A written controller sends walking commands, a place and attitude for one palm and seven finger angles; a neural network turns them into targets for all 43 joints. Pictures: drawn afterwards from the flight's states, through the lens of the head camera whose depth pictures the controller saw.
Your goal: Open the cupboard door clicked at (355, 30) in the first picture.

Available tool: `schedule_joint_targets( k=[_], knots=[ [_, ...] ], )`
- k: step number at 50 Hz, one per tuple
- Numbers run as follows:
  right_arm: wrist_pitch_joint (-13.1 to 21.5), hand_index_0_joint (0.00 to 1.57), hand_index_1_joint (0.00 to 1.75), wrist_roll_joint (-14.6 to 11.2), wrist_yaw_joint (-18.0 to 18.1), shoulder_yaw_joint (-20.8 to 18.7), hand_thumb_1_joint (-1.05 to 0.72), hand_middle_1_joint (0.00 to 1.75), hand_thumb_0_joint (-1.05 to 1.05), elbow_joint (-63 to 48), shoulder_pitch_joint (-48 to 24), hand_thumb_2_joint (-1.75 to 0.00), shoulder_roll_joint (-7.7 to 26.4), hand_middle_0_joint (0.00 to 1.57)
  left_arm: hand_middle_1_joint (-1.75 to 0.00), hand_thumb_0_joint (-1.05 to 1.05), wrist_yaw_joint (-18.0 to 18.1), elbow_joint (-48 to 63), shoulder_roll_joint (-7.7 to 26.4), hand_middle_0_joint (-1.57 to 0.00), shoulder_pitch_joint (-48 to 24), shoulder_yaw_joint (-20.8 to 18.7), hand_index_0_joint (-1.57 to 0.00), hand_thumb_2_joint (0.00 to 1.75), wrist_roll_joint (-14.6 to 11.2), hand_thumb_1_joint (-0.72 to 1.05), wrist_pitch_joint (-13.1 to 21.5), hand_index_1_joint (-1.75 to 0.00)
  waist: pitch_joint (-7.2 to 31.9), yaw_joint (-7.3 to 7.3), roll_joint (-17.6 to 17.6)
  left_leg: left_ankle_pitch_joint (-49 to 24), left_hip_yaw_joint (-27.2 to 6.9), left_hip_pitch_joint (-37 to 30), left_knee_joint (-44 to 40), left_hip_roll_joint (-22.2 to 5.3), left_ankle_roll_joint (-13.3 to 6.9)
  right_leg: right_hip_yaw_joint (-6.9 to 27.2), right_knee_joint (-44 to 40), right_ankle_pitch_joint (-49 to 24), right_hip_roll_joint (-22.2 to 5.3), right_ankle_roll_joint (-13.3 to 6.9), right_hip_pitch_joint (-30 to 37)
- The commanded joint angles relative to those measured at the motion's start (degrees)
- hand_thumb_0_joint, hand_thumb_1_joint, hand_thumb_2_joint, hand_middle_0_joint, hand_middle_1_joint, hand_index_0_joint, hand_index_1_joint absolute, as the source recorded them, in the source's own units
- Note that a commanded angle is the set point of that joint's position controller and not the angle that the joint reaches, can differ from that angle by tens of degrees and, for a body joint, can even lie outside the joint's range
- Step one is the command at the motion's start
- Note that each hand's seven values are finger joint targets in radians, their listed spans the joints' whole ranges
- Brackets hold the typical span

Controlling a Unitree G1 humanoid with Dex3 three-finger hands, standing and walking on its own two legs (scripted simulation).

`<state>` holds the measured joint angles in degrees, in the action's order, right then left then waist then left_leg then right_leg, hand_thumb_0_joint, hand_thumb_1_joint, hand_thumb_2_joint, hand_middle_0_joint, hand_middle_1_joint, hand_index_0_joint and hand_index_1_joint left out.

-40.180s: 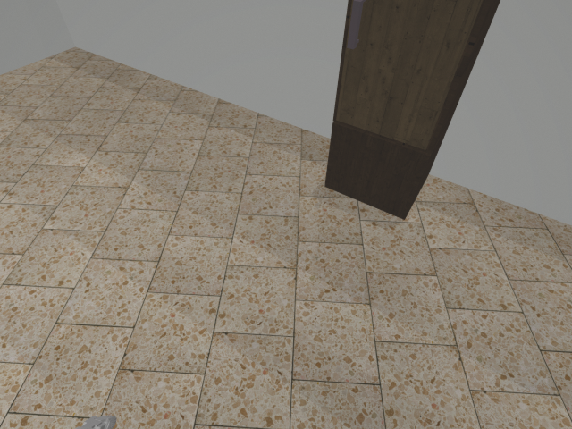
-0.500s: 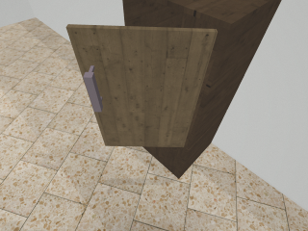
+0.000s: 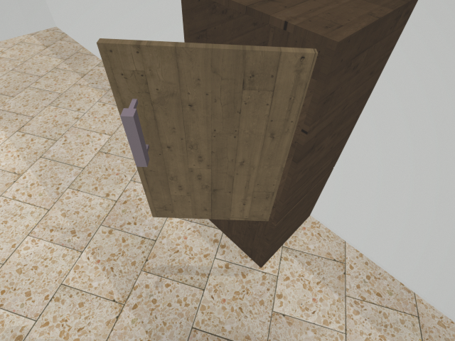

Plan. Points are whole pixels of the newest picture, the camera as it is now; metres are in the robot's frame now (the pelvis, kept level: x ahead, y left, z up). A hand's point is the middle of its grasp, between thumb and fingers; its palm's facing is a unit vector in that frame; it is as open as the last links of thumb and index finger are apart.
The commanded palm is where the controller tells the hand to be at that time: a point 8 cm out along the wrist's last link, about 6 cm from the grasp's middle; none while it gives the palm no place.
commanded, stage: look again from close up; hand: left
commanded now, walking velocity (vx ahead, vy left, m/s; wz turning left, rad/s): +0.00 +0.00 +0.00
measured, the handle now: (138, 133) +0.51 +0.24 +0.06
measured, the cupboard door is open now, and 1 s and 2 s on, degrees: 44 44 44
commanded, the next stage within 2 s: raise the hand with hooked fingers in 0.06 s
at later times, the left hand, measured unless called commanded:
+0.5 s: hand (132, 317) +0.16 +0.17 -0.02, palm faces +0.05 -1.00 -0.07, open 8.2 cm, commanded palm +0.11 +0.24 -0.04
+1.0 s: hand (103, 293) +0.19 +0.22 +0.01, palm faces +0.08 -1.00 -0.06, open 11.1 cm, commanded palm +0.15 +0.26 +0.01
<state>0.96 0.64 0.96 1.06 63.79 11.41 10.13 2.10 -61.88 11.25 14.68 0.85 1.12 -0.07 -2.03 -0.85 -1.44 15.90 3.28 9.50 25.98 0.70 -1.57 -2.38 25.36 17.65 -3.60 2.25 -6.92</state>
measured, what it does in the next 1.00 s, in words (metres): lowers itself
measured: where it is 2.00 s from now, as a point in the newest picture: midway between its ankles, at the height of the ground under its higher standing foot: outside the picture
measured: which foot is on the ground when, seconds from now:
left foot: down 0.00-1.00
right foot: down 0.00-1.00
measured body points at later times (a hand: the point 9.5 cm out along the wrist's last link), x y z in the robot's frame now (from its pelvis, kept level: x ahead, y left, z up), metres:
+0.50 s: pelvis -0.05 -0.04 -0.06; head -0.02 -0.04 +0.39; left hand +0.15 +0.22 -0.01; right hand +0.15 -0.29 -0.12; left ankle -0.02 +0.10 -0.74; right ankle -0.04 -0.14 -0.74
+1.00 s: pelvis -0.05 -0.04 -0.05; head -0.01 -0.04 +0.40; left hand +0.18 +0.27 +0.01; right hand +0.08 -0.28 -0.14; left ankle -0.02 +0.10 -0.74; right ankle -0.04 -0.14 -0.74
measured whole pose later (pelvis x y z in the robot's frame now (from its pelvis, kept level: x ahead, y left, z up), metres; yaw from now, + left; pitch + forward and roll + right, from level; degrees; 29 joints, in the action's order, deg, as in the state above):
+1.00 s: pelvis -0.05 -0.04 -0.05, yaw +1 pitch +10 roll -1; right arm 14.8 -2.0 4.5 0.8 35.8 18.2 13.6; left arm -23.2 -12.9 18.7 12.2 -20.9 -20.9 18.5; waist 5.5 0.7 1.5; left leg 23.1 -0.7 40.1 53.5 -3.1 1.5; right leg -4.3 52.7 25.7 0.0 -1.4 -36.8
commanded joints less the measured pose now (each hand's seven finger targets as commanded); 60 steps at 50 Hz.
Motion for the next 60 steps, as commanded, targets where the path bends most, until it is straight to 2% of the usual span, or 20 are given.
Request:
schedule_joint_targets(
  k=[1,7,8,9,10,11,12,13,15,16,19,21,23,27,31,33,36,41,46,60],
  knots=[
    [0.76,0.2,0.3,-0.17,0.59,-1.32,-0.9,0.3,0.0,-1.55,1.58,-0.9,6.89,0.2,-0.3,0.0,0.26,1.92,6.71,-0.2,2.56,-1.58,-0.2,0.9,-0.15,0.9,1.16,-0.3,-0.32,0.38,0.85,-15.1,-5.35,0.31,-4.56,-5.99,-0.95,2.98,-3.33,-14.51,-3.49,-3.13,-1.04],
    [0.89,0.2,0.3,-0.15,0.65,-1.33,-0.9,0.3,0.0,-1.11,1.75,-0.9,7.0,0.2,-0.3,0.0,0.25,1.51,6.78,-0.2,2.76,-1.61,-0.2,0.9,-0.21,0.9,1.33,-0.3,0.43,0.34,1.12,-16.27,-5.39,0.0,-4.45,-6.06,-0.79,2.93,-3.6,-15.97,-3.84,-3.22,-0.52],
    [1.22,0.2,0.3,-0.65,0.46,-1.81,-0.9,0.3,0.0,-4.61,1.55,-0.9,7.75,0.2,-0.3,0.0,2.57,-0.12,5.41,-0.2,6.39,-1.24,-0.2,0.9,0.53,0.9,2.43,-0.3,-0.48,0.45,3.19,-31.96,-4.45,1.05,6.07,-7.16,1.08,5.24,-1.19,-31.85,-4.85,-2.36,-3.74],
    [9.7,0.2,0.3,-3.16,2.05,-4.0,-0.9,0.3,0.0,-22.99,5.24,-0.9,15.08,0.2,-0.32,0.0,2.92,90.78,20.61,-0.2,-33.77,-13.03,-0.2,0.89,-10.47,0.88,14.05,-0.32,28.72,5.08,16.72,-41.37,-6.05,-18.48,0.06,-2.53,2.04,-1.77,4.06,-33.44,1.15,-4.07,-1.26],
    [15.48,0.2,0.3,-2.4,4.1,-2.06,-0.9,0.3,0.0,-20.48,0.99,-0.9,10.14,0.2,-0.33,0.0,5.26,74.83,15.91,-0.2,-5.49,-10.06,-0.2,0.88,-5.36,0.85,10.66,-0.33,26.72,0.7,23.02,-49.14,-7.79,-25.36,-4.14,-6.91,1.73,-2.4,11.49,-11.09,3.48,-4.35,-9.39],
    [16.52,0.2,0.3,-3.32,3.31,-3.2,-0.9,0.3,0.0,-20.09,0.62,-0.9,7.43,0.2,-0.34,0.0,6.33,65.52,2.89,-0.21,9.42,-3.5,-0.21,0.87,-7.44,0.83,2.95,-0.34,18.27,2.02,17.73,-44.96,-6.78,-14.93,-3.82,-5.04,3.57,-3.06,14.22,-1.07,3.06,-3.43,-12.75],
    [16.18,0.2,0.3,-3.41,2.91,-4.19,-0.9,0.3,0.0,-18.89,2.34,-0.9,8.19,0.2,-0.36,0.0,4.96,62.83,-2.67,-0.21,7.63,-1.81,-0.21,0.86,-9.29,0.81,2.83,-0.36,8.59,3.32,8.07,-38.47,-5.84,-8.2,-2.05,-5.18,3.04,-3.09,10.66,-0.9,2.84,-2.95,-15.44],
    [16.25,0.2,0.3,-2.85,2.61,-5.43,-0.9,0.3,0.0,-22.35,0.4,-0.9,9.9,0.2,-0.37,0.0,3.63,63.75,0.83,-0.21,2.59,-5.4,-0.21,0.85,-9.57,0.78,5.77,-0.37,1.96,3.52,3.07,-27.41,-6.34,-0.52,1.67,-4.3,2.33,-3.98,7.16,-2.44,2.98,-3.06,-17.32],
    [15.84,0.2,0.3,-0.98,2.33,-6.27,-0.9,0.3,0.0,-25.82,-0.72,-0.9,10.96,0.2,-0.4,0.0,-0.17,56.66,3.76,-0.21,9.62,-12.68,-0.21,0.83,-10.69,0.74,13.75,-0.4,2.87,2.13,-7.08,-12.7,-5.06,10.46,8.42,-1.65,1.67,-4.76,6.7,-7.28,3.44,-3.01,-19.42],
    [15.77,0.2,0.3,-0.99,1.65,-6.49,-0.9,0.3,0.0,-27.47,-1.64,-0.9,10.7,0.2,-0.42,0.0,-3.07,52.13,3.56,-0.21,16.6,-14.28,-0.21,0.82,-10.96,0.71,17.67,-0.42,4.09,-0.17,-4.9,-13.38,-4.13,13.39,11.26,-0.7,1.83,-4.4,9.83,-10.66,3.45,-3.33,-19.58],
    [15.36,0.2,0.3,-0.77,-0.24,-7.1,-0.9,0.3,0.0,-31.49,-5.16,-0.9,10.51,0.2,-0.47,0.0,-14.53,47.59,-0.09,-0.22,19.47,-14.2,-0.22,0.79,-14.24,0.64,31.04,-0.47,9.74,-2.56,-9.52,-9.61,-2.53,25.56,20.92,-0.39,2.9,-4.35,22.95,-9.83,4.19,-3.45,-28.21],
    [15.93,0.2,0.3,-1.76,-1.04,-7.51,-0.9,0.3,0.0,-34.73,-5.34,-0.9,11.06,0.2,-0.5,0.0,-22.34,47.05,5.61,-0.22,16.88,-18.76,-0.22,0.77,-16.79,0.6,36.82,-0.5,12.21,-3.24,-1.89,-4.6,-1.72,29.81,25.37,0.48,2.74,-0.68,25.69,-6.11,2.96,-4.17,-29.79],
    [15.63,0.2,0.3,-2.7,-0.1,-7.22,-0.9,0.3,0.0,-39.5,-6.81,-0.9,11.8,0.2,-0.53,0.0,-25.69,52.21,10.45,-0.22,12.0,-23.0,-0.22,0.75,-20.15,0.55,34.93,-0.53,18.04,-3.48,-1.16,0.31,-0.09,32.4,27.45,1.36,1.75,3.17,23.98,1.82,2.23,-3.33,-28.35],
    [15.28,0.2,0.3,-3.3,2.61,-6.04,-0.9,0.3,0.0,-42.39,-4.23,-0.9,10.92,0.2,-0.58,0.0,-24.27,65.31,15.17,-0.23,-2.86,-25.51,-0.23,0.71,-23.04,0.46,31.79,-0.58,18.59,-0.36,0.42,8.23,-1.27,35.36,30.89,0.43,0.53,10.6,18.0,19.76,1.31,-1.65,-30.33],
    [16.57,0.2,0.3,-2.94,4.91,-4.51,-0.9,0.3,0.0,-40.03,-1.29,-0.9,10.82,0.2,-0.64,0.0,-22.65,73.99,14.96,-0.24,-13.42,-20.32,-0.24,0.67,-21.44,0.36,33.74,-0.64,16.7,4.26,2.91,8.47,-2.76,33.1,32.0,-1.29,-0.47,10.54,17.08,20.48,2.43,-2.21,-33.21],
    [17.32,0.2,0.3,-3.12,5.67,-4.0,-0.9,0.3,0.0,-38.26,-0.6,-0.9,11.47,0.2,-0.68,0.0,-23.96,70.19,15.17,-0.24,-11.45,-19.22,-0.24,0.65,-21.07,0.32,32.54,-0.68,14.81,4.53,5.42,8.34,-3.37,32.61,31.05,-1.56,-0.5,9.72,16.86,18.72,2.71,-2.48,-33.4],
    [17.74,0.2,0.3,-3.48,6.26,-3.29,-0.9,0.3,0.0,-37.42,-0.51,-0.9,12.1,0.2,-0.72,0.0,-26.25,63.81,17.31,-0.25,-10.47,-20.62,-0.25,0.62,-21.64,0.25,27.77,-0.72,13.07,3.75,5.81,7.51,-4.14,32.47,29.16,-1.47,-0.44,9.03,15.87,17.24,2.97,-2.47,-31.53],
    [17.39,0.2,0.3,-3.22,5.79,-2.98,-0.9,0.3,0.0,-37.96,-0.98,-0.9,11.39,0.2,-0.8,0.0,-26.5,57.84,20.0,-0.25,-5.08,-27.88,-0.25,0.57,-24.03,0.13,20.63,-0.8,16.97,-0.62,3.01,1.03,-4.68,30.2,25.51,-1.08,0.09,7.88,15.06,7.46,1.98,-1.72,-22.94],
    [17.41,0.2,0.3,-2.78,4.37,-3.61,-0.9,0.3,0.0,-37.7,0.31,-0.9,11.33,0.2,-0.87,0.0,-25.35,58.47,18.39,-0.26,-4.16,-28.27,-0.26,0.52,-23.99,0.01,21.76,-0.87,17.98,-0.98,-0.59,-4.24,-4.46,26.9,22.59,-0.92,0.25,4.99,16.64,-4.19,2.44,-1.16,-20.5],
    [17.36,0.2,0.3,-3.11,4.6,-3.31,-0.9,0.3,0.0,-37.49,2.1,-0.9,12.84,0.2,-1.08,0.0,-24.11,64.25,19.18,-0.29,-12.69,-26.5,-0.29,0.38,-22.41,-0.31,21.88,-1.08,19.37,0.2,7.68,-7.47,-5.08,14.27,15.91,-1.17,0.56,-1.81,17.23,-6.08,4.77,-3.23,-22.6]
  ],
)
